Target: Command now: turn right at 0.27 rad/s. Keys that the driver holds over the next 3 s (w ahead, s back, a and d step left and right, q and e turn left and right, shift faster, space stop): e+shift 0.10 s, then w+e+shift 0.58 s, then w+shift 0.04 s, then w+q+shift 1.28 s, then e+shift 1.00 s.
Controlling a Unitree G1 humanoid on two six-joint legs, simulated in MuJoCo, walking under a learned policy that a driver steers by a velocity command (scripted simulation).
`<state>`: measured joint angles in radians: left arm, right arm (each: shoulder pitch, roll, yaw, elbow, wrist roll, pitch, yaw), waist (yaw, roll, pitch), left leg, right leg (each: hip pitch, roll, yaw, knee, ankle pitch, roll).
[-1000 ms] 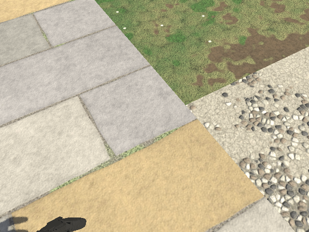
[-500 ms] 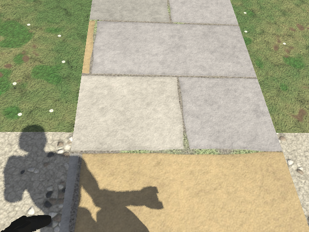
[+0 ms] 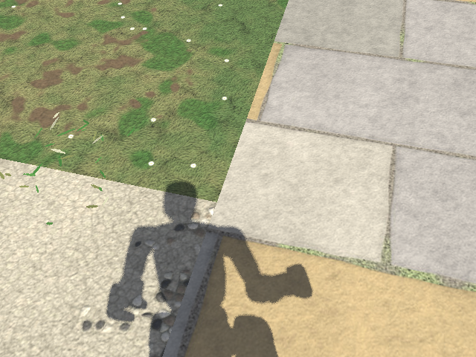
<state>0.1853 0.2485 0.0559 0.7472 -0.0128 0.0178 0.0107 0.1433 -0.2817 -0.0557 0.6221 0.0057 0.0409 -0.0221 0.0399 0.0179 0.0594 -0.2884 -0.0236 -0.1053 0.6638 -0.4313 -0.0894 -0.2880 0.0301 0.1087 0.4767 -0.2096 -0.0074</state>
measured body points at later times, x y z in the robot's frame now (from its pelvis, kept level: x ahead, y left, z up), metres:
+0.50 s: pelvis +0.10 -0.08 -0.02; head +0.12 -0.11 +0.43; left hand +0.43 +0.05 -0.08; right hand -0.02 -0.36 -0.15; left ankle -0.02 +0.14 -0.74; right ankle +0.15 -0.23 -0.72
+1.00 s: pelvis +0.42 -0.37 -0.03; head +0.44 -0.40 +0.42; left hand +0.55 -0.11 -0.15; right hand +0.45 -0.68 -0.13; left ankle +0.61 -0.44 -0.73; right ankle +0.17 -0.23 -0.72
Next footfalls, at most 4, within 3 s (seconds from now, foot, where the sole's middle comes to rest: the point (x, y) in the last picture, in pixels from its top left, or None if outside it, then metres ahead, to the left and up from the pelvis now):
0.04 left None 0.02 0.14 -0.78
0.54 right None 0.20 -0.25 -0.78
1.02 left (430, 299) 0.62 -0.47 -0.78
1.42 right None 0.89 -0.85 -0.78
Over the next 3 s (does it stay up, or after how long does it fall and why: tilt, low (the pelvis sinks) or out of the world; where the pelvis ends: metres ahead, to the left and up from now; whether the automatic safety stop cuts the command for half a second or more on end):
stays up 1.71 -0.62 0.00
